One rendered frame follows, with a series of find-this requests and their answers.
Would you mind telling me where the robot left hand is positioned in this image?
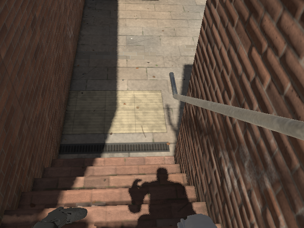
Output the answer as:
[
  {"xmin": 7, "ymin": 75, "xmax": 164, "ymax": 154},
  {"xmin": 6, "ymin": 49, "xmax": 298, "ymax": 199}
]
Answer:
[{"xmin": 31, "ymin": 206, "xmax": 87, "ymax": 228}]

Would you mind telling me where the right robot thigh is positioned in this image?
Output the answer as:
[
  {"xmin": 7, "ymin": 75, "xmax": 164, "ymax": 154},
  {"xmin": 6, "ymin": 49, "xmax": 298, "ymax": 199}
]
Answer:
[{"xmin": 177, "ymin": 214, "xmax": 218, "ymax": 228}]

